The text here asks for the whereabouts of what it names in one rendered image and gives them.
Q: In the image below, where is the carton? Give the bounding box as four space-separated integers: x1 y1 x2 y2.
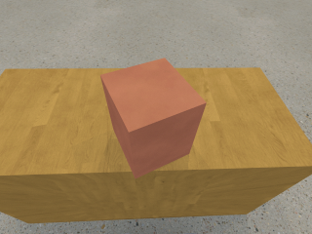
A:
100 58 207 178

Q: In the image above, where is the pedestal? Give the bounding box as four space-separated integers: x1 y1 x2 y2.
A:
0 67 312 224

